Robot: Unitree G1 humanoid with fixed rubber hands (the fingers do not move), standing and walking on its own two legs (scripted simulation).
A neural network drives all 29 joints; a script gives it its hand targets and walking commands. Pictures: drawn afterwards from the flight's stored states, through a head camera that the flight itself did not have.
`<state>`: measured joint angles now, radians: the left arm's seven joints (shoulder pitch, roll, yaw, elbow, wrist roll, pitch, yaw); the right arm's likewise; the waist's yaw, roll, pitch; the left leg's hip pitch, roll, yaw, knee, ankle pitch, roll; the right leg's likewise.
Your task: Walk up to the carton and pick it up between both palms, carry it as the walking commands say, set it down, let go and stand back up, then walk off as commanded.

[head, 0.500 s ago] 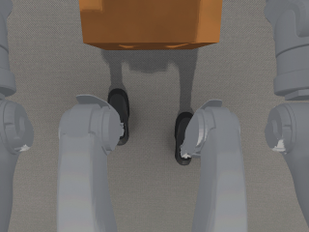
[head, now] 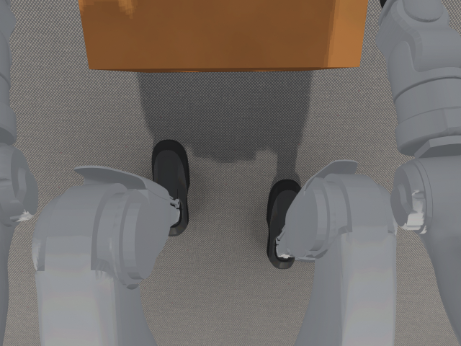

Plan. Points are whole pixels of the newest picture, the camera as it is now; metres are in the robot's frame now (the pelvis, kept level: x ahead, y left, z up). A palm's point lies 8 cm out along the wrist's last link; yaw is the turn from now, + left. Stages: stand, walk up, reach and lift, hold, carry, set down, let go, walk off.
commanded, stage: reach and lift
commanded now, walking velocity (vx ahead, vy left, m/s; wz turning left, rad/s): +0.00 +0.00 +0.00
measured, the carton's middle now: out of the picture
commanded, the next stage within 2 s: none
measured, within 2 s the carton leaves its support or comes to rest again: leaves its support in 1.74 s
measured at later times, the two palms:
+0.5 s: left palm out of the picture +0.53 +0.29 -0.16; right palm out of the picture +0.55 -0.16 -0.18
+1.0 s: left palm out of the picture +0.54 +0.24 -0.16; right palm out of the picture +0.54 -0.13 -0.18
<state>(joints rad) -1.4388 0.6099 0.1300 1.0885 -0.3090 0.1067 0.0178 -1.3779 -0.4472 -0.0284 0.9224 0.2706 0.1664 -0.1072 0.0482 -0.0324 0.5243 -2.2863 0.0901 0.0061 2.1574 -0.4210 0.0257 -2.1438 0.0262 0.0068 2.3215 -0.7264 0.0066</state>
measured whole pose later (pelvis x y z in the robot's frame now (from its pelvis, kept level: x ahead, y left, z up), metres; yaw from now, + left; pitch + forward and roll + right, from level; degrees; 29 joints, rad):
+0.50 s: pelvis +0.00 +0.00 +0.00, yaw -1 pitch +31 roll +0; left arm -1.46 0.58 0.08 1.13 -0.35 0.07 0.03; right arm -1.40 -0.42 -0.02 0.95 0.30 0.14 -0.12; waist 0.06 -0.04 0.52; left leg -2.28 0.09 -0.02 2.16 -0.42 0.02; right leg -2.13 0.03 -0.01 2.31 -0.72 0.00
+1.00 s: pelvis -0.01 +0.00 +0.00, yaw -1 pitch +32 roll -1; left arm -1.59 0.51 0.01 1.21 -0.35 0.05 0.08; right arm -1.48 -0.37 0.05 1.02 0.34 0.10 -0.17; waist 0.06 -0.03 0.52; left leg -2.29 0.08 -0.02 2.13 -0.39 0.02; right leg -2.15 0.03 -0.02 2.28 -0.68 0.00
